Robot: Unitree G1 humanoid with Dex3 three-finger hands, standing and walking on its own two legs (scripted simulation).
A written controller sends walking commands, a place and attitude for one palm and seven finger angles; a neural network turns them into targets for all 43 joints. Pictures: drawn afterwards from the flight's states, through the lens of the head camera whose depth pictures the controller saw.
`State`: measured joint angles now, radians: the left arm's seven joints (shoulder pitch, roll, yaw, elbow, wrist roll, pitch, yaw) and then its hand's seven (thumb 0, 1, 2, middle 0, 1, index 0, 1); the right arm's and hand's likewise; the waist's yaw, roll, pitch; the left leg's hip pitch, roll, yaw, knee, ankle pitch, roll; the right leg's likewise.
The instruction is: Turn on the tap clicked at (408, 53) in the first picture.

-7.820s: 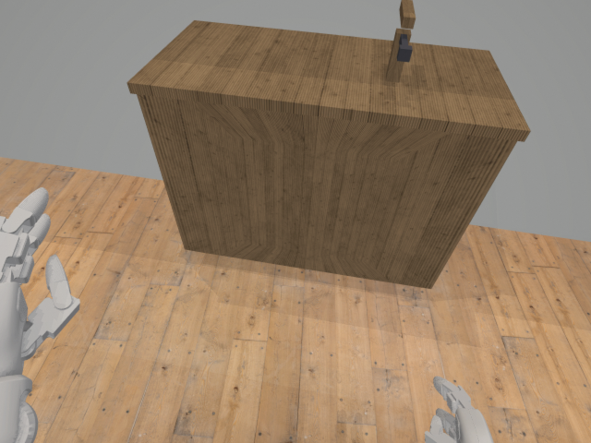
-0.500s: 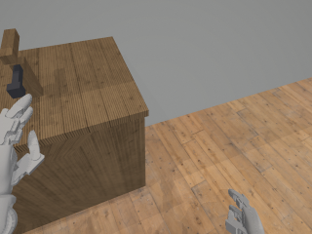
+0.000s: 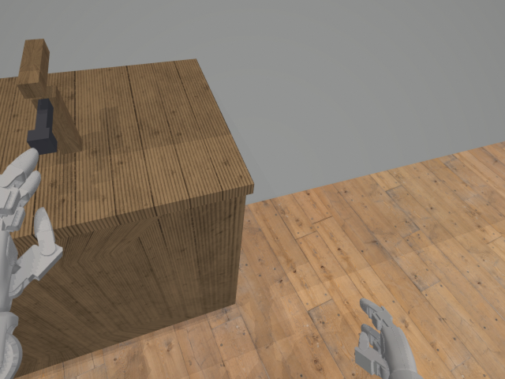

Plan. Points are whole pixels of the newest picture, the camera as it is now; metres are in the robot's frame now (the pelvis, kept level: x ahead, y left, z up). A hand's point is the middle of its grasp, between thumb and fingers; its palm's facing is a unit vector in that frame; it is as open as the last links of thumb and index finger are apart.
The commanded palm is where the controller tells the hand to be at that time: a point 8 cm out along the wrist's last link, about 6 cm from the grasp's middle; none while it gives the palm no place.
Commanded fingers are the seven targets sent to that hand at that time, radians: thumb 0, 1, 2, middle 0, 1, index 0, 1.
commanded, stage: look again from close up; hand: left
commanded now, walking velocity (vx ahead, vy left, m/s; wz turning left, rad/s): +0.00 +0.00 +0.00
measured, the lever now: (42, 141) +0.39 +0.36 +0.14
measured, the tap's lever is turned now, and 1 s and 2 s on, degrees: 0 0 0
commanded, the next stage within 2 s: come to a stop and stand still in 0.36 s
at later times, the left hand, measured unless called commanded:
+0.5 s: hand (56, 269) +0.20 +0.24 +0.15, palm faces +0.38 -0.85 -0.37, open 7.4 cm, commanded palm +0.14 +0.27 +0.17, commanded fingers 0.00 0.90 0.90 -0.20 -0.30 -0.20 -0.30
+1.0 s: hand (49, 251) +0.21 +0.25 +0.16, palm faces +0.43 -0.85 -0.31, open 7.4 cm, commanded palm +0.15 +0.27 +0.17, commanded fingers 0.00 0.90 0.90 -0.20 -0.30 -0.20 -0.30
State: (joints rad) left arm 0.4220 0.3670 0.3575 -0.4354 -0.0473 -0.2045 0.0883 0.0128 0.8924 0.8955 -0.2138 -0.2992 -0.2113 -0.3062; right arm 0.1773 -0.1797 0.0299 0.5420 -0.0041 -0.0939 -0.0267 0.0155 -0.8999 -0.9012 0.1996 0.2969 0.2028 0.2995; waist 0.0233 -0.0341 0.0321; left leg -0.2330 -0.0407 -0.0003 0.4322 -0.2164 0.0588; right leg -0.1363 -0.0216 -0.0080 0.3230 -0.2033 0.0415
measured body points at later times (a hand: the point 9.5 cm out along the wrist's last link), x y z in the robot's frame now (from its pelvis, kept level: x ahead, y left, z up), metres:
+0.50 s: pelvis -0.02 -0.01 +0.00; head -0.01 +0.00 +0.45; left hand +0.17 +0.28 +0.17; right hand +0.15 -0.23 -0.08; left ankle +0.01 +0.07 -0.74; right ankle -0.02 -0.15 -0.74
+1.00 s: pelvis -0.01 -0.01 +0.00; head +0.01 +0.03 +0.45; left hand +0.18 +0.30 +0.18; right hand +0.17 -0.23 -0.07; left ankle +0.01 +0.07 -0.74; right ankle -0.02 -0.15 -0.74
